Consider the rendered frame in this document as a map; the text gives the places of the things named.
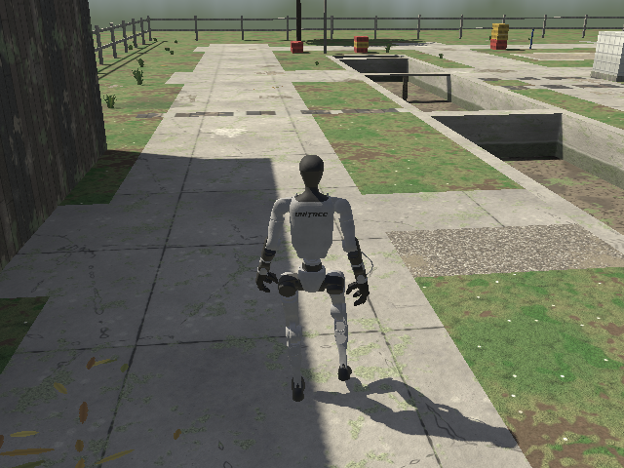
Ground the robot right forearm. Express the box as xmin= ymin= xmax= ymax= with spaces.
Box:
xmin=348 ymin=237 xmax=368 ymax=284

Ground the robot right hand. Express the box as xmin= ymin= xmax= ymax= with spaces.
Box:
xmin=346 ymin=280 xmax=370 ymax=306

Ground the right robot upper arm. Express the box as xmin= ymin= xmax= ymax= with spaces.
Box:
xmin=332 ymin=197 xmax=357 ymax=253

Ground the robot left forearm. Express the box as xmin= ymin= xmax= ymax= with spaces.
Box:
xmin=257 ymin=236 xmax=276 ymax=275

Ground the left robot thigh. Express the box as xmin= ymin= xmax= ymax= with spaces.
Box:
xmin=278 ymin=272 xmax=302 ymax=343

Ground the robot left hand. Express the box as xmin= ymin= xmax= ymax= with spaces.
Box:
xmin=255 ymin=272 xmax=278 ymax=293

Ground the robot head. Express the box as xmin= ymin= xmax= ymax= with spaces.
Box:
xmin=294 ymin=155 xmax=329 ymax=202

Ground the left robot upper arm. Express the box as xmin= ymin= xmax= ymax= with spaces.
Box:
xmin=265 ymin=197 xmax=292 ymax=251

